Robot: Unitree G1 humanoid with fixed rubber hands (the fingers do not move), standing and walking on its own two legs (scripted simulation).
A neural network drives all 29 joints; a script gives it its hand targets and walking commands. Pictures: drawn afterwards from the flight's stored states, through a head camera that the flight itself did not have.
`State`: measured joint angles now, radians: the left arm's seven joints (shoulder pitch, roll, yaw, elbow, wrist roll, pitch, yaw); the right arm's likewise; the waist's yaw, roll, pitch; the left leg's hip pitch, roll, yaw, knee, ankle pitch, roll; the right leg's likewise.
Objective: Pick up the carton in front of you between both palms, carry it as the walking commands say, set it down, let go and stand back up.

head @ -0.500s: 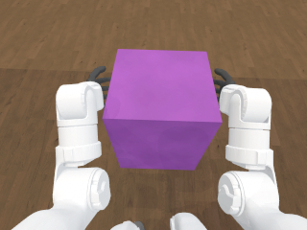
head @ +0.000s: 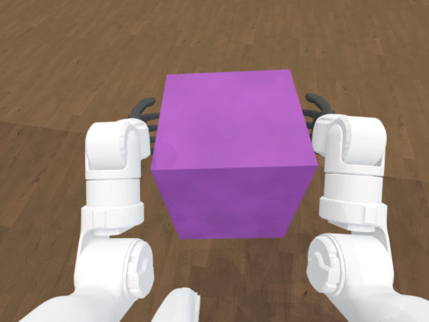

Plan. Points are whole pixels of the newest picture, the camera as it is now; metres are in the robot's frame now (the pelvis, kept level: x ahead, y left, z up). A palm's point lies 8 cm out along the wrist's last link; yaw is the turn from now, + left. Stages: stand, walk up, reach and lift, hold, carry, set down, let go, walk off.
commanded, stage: carry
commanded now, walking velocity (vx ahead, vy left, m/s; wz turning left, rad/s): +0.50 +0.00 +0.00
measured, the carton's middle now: (229, 162) +0.38 +0.02 +0.07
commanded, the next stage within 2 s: none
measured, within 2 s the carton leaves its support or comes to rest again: neither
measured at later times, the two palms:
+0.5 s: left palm (179, 21) +0.72 +0.15 +0.16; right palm (310, 28) +0.69 -0.14 +0.17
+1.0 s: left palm out of the picture +1.00 +0.14 +0.20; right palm out of the picture +1.02 -0.16 +0.20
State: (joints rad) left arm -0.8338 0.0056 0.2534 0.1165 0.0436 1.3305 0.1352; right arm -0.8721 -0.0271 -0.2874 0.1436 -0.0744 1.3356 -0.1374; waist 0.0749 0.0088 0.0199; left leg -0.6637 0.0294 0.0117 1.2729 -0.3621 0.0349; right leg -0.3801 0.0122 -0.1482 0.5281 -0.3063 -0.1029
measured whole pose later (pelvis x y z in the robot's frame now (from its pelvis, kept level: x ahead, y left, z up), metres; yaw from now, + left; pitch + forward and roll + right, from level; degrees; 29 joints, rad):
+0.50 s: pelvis +0.32 +0.04 +0.02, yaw -2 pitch +5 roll -1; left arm -0.86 0.01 0.28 0.09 0.08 1.35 0.13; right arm -0.83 -0.02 -0.26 0.11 -0.03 1.30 -0.16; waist -0.07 -0.02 0.04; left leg -0.39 -0.01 0.14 0.53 -0.30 0.08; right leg -0.70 -0.04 0.00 1.25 -0.38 -0.03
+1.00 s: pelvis +0.62 -0.02 +0.05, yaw +0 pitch +5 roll +1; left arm -0.83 0.00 0.26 0.07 0.04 1.32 0.15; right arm -0.87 -0.03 -0.28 0.10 -0.07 1.33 -0.14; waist 0.07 0.02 0.01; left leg -0.77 0.05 0.02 1.19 -0.35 0.02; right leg -0.32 0.00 -0.13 0.50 -0.34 -0.08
